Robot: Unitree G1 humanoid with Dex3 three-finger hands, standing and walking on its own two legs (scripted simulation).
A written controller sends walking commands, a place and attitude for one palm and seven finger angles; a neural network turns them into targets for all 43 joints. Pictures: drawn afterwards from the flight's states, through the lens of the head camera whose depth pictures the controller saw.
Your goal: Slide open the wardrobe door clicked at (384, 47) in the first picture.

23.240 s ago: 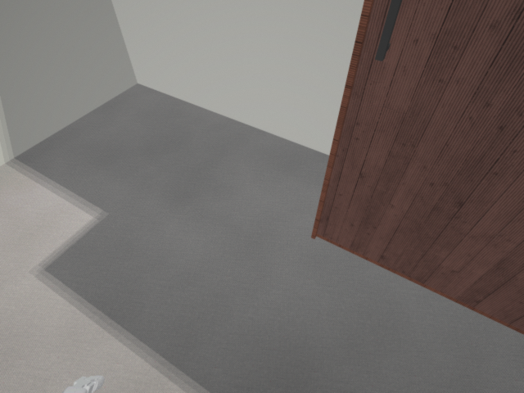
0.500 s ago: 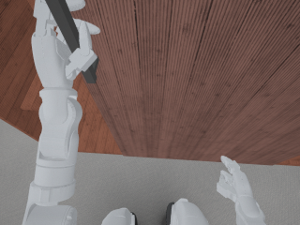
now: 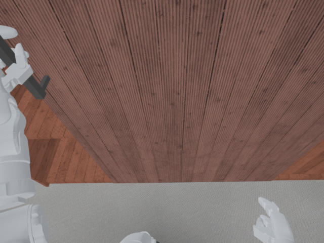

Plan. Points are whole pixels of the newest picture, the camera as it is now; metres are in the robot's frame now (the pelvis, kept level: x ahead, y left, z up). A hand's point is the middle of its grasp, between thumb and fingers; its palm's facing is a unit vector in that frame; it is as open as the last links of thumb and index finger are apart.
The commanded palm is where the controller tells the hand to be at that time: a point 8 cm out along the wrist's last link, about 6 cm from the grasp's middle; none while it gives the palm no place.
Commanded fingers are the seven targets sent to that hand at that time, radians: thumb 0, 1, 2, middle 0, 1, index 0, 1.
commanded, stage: stop walking and hold the door there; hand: left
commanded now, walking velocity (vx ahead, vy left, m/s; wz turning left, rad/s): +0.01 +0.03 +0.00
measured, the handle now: (5, 39) +0.43 +0.32 +0.27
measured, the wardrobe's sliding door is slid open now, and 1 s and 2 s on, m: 0.43 0.43 0.43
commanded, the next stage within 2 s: none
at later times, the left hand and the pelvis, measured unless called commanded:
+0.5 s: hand (23, 66) +0.39 +0.29 +0.23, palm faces +0.54 -0.80 -0.24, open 5.5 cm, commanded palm +0.35 +0.32 +0.21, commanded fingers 0.00 0.90 0.90 -0.45 -1.40 -0.45 -1.40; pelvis -0.02 -0.02 +0.01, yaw -7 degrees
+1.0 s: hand (23, 66) +0.39 +0.29 +0.23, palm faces +0.51 -0.83 -0.22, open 5.4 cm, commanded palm +0.35 +0.32 +0.21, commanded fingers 0.00 0.90 0.90 -0.45 -1.40 -0.45 -1.40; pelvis -0.04 -0.01 +0.01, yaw -9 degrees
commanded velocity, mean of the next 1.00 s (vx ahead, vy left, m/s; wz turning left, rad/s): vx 0.00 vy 0.00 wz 0.00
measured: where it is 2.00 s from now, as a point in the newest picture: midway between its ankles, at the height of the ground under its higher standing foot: outside the picture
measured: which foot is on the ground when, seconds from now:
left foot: up 0.00-0.00, down 0.02-1.00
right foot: down 0.00-1.00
